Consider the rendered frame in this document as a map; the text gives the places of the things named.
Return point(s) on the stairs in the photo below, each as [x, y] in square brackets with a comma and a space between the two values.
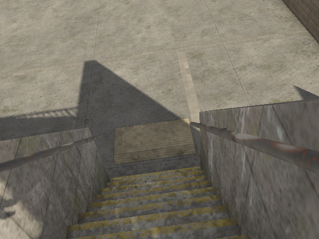
[171, 204]

